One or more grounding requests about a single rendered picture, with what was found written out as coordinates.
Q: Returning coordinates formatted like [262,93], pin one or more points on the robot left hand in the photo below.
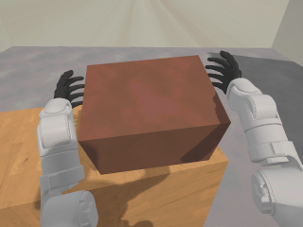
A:
[63,88]

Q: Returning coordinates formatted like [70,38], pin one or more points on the robot right hand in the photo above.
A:
[230,70]

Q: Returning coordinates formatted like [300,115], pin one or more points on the right robot upper arm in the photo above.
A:
[278,192]

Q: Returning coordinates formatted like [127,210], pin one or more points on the left robot forearm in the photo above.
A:
[58,149]

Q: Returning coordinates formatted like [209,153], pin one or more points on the right robot forearm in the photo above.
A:
[266,138]

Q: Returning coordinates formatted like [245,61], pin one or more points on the left robot upper arm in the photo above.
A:
[75,209]

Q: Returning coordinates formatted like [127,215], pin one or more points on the carton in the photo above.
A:
[150,113]

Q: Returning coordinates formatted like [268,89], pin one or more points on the pedestal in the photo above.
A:
[165,196]

